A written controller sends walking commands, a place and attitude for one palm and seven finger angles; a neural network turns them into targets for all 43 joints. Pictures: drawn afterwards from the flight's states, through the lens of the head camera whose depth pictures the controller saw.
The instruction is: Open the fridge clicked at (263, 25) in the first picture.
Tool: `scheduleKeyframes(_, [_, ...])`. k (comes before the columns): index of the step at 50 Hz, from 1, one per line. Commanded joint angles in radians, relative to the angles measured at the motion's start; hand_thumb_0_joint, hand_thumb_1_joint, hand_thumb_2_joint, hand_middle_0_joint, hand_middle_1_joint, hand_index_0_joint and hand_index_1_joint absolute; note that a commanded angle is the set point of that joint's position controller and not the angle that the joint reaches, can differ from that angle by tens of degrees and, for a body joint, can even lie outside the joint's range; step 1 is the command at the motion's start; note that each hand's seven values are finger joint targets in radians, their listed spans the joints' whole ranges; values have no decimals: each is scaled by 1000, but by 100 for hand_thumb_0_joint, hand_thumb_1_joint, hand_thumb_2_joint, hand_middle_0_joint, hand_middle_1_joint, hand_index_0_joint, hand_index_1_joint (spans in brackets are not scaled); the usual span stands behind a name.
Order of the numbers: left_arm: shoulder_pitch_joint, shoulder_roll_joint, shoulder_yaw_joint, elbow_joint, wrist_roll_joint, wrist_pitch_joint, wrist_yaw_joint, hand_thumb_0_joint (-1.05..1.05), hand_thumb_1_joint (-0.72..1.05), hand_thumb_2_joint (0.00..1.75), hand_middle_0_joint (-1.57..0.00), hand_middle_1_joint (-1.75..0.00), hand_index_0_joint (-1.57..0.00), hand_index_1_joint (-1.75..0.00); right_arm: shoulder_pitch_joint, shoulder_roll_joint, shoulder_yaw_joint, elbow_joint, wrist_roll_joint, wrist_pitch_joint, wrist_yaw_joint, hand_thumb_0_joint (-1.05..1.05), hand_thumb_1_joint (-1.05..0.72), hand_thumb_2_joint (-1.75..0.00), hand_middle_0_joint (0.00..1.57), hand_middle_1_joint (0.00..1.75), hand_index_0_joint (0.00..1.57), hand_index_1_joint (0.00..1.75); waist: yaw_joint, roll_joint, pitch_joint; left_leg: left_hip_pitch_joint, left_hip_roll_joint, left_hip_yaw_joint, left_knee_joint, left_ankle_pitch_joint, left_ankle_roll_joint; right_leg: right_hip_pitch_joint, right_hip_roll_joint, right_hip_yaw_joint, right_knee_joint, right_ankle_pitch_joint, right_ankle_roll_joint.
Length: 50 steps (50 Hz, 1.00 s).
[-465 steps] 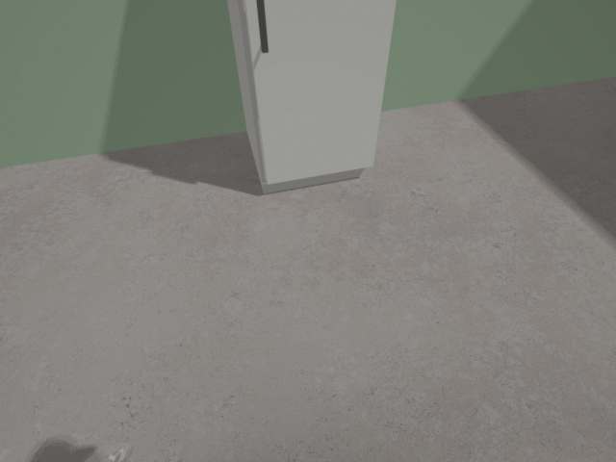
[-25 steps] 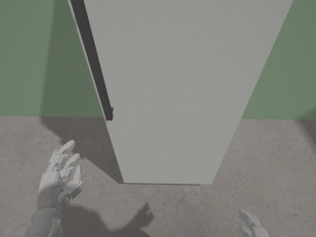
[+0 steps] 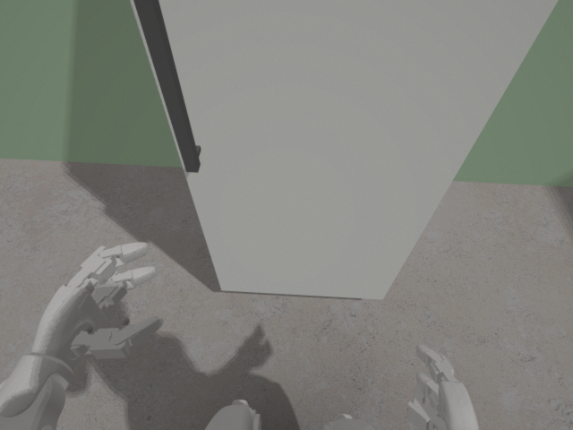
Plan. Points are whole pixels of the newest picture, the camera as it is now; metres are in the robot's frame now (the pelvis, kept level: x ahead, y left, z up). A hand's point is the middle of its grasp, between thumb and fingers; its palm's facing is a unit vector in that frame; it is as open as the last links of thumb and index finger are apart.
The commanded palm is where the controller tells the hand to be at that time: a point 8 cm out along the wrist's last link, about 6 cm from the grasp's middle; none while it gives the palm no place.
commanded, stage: raise the hand to about handle height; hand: left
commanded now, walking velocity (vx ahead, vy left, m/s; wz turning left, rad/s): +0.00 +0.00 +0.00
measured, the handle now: (168, 58) +0.56 +0.20 +0.21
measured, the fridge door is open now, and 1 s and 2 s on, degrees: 0 0 0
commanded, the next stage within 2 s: move the hooked fingers beside the handle in 1.36 s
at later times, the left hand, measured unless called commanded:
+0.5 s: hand (43, 270) +0.27 +0.29 +0.12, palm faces +0.05 -1.00 -0.07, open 13.3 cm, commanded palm +0.24 +0.33 +0.12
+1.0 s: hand (28, 235) +0.30 +0.31 +0.15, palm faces +0.02 -1.00 -0.05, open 14.0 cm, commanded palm +0.26 +0.35 +0.15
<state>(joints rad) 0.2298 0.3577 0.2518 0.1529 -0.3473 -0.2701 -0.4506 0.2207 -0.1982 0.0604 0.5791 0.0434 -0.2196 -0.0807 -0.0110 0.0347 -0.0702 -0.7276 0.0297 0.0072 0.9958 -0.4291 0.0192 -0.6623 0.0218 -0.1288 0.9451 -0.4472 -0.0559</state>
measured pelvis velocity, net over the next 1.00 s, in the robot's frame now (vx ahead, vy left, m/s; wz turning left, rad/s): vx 0.02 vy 0.03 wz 0.01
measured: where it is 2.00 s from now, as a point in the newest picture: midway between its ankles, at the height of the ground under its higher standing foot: outside the picture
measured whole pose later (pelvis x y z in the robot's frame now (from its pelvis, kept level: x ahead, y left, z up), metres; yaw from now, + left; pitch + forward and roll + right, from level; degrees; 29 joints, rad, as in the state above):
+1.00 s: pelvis +0.02 +0.03 +0.04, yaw +0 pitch +3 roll -2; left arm -0.02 0.46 0.43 0.30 -0.35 -0.07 -0.50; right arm 0.28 -0.27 0.06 0.59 0.06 -0.24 -0.10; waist 0.02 0.04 -0.04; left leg -0.42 -0.01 0.04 0.68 -0.32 0.06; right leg -0.35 0.00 -0.10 0.63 -0.33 -0.01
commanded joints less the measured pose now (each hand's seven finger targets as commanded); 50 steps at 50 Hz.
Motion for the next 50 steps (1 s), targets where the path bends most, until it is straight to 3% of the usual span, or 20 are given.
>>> scheduleKeyframes(1, [73,187,291,-270,-102,-36,93,0,1,52,-26,-87,-26,-87,-61,-152,-86,-194,1,-59,-11,0,-90,-90,20,30,20,30,99,-28,-292,138,-26,-49,-185,276,5,287,-36,142,-209,259,50])
scheduleKeyframes(2, [94,154,273,-294,-96,-65,113,0,-1,51,-27,-88,-27,-88,-54,-147,-90,-187,-2,-66,-2,0,-90,-90,20,30,20,30,93,8,-285,165,-28,-43,-198,305,2,273,-27,120,-193,313,46])
scheduleKeyframes(3, [107,123,247,-307,-82,-92,128,0,-3,50,-27,-90,-27,-90,-45,-146,-96,-178,-5,-70,6,0,-90,-90,20,30,20,30,82,5,-284,187,-26,-38,-203,329,2,252,-19,100,-181,349,46])
scheduleKeyframes(6, [74,61,130,-262,-30,-126,113,0,-10,47,-27,-94,-27,-94,-16,-172,-104,-153,-7,-77,23,0,-90,-90,20,30,20,30,18,-4,-192,202,-22,-42,-199,337,5,149,-4,75,-171,354,45])
scheduleKeyframes(8, [33,62,93,-212,-12,-117,75,0,-15,45,-27,-98,-27,-98,4,-194,-108,-141,0,-81,19,0,-90,-90,20,30,20,30,-15,-22,-146,186,-20,-47,-204,258,7,94,-4,73,-194,256,47])
scheduleKeyframes(10, [-35,97,88,-216,-16,-98,34,0,-20,43,-28,-100,-28,-100,11,-214,-106,-150,6,-88,7,0,-90,-90,20,30,20,30,-22,-12,-135,193,-20,-55,-215,218,11,90,-3,84,-215,204,41])
scheduleKeyframes(13, [-121,201,163,-310,-23,-92,18,0,-27,40,-28,-105,-28,-105,5,-214,-104,-155,11,-99,-13,0,-90,-90,20,30,20,30,5,47,-255,280,-18,-62,-248,244,12,159,-11,84,-227,206,35])
scheduleKeyframes(15, [-148,258,228,-351,-34,-101,46,0,-31,38,-29,-108,-29,-108,0,-210,-93,-151,4,-104,-19,0,-90,-90,20,30,20,30,31,79,-265,316,-18,-74,-267,291,4,191,-3,73,-220,235,22])
scheduleKeyframes(16, [-148,242,226,-384,-36,-112,59,0,-34,37,-29,-110,-29,-110,-3,-199,-90,-150,6,-105,-19,0,-90,-90,20,30,20,30,32,98,-287,357,-13,-79,-279,326,-3,197,-2,63,-217,253,21])
scheduleKeyframes(19, [-106,201,225,-328,-48,-106,94,0,-41,34,-29,-114,-29,-114,-11,-192,-81,-143,7,-101,-14,0,-90,-90,20,30,20,30,34,99,-209,363,-7,-90,-309,325,-18,185,1,43,-230,245,22])
scheduleKeyframes(23, [-127,169,177,-195,-36,3,55,0,-50,30,-30,-120,-30,-120,-16,-206,-80,-150,16,-79,-10,0,-90,-90,20,30,20,30,26,102,-136,356,-5,-90,-339,315,-25,178,0,37,-263,251,26])
scheduleKeyframes(25, [-156,165,152,-137,-29,70,26,0,-50,30,-30,-120,-30,-120,-17,-214,-76,-160,22,-71,-14,0,-90,-90,20,30,20,30,24,73,-97,341,-5,-95,-360,279,-22,188,2,38,-285,237,23])
scheduleKeyframes(28, [-268,220,175,-148,-22,117,6,0,-50,30,-30,-120,-30,-120,-25,-219,-71,-174,21,-66,-25,0,-90,-90,20,30,20,30,16,31,-111,350,-8,-97,-376,227,-8,203,0,43,-313,213,28])
scheduleKeyframes(29, [-307,237,186,-176,-19,112,7,0,-50,30,-30,-120,-30,-120,-27,-218,-71,-176,21,-67,-28,0,-90,-90,20,30,20,30,14,11,-132,368,-7,-104,-382,222,-6,210,1,42,-316,203,29])
scheduleKeyframes(31, [-384,294,236,-218,-26,89,13,0,-50,30,-30,-120,-30,-120,-32,-212,-62,-175,14,-69,-30,0,-90,-90,20,30,20,30,24,44,-170,410,-10,-106,-390,252,-9,239,5,48,-322,217,20])
scheduleKeyframes(36, [-428,324,267,-221,-21,36,29,0,-50,30,-30,-120,-30,-120,-30,-201,-51,-151,10,-79,-33,0,-90,-90,20,30,20,30,30,131,-196,489,-4,-116,-418,289,-25,260,6,51,-341,226,14])
scheduleKeyframes(41, [-437,305,247,-34,-29,126,-30,0,-50,30,-30,-120,-30,-120,-37,-214,-50,-136,24,-71,-43,0,-90,-90,20,30,20,30,23,65,-98,434,-11,-103,-447,220,-7,269,-1,54,-387,213,19])
scheduleKeyframes(44, [-461,317,241,-3,-26,169,-58,0,-50,30,-30,-120,-30,-120,-36,-220,-53,-144,25,-71,-46,0,-90,-90,20,30,20,30,23,41,-113,436,-14,-105,-449,222,-1,276,-6,53,-394,217,23])
scheduleKeyframes(48, [-437,329,264,-84,-37,137,-58,0,-50,30,-30,-120,-30,-120,-31,-215,-61,-157,18,-82,-29,0,-90,-90,20,30,20,30,39,45,-198,488,-17,-91,-427,347,-1,322,-2,58,-383,311,19])
scheduleKeyframes(50, [-425,348,288,-99,-41,111,-44,0,-50,30,-30,-120,-30,-120,-28,-215,-61,-154,12,-85,-22,0,-90,-90,20,30,20,30,46,32,-186,477,-19,-84,-421,351,0,328,2,65,-386,318,17])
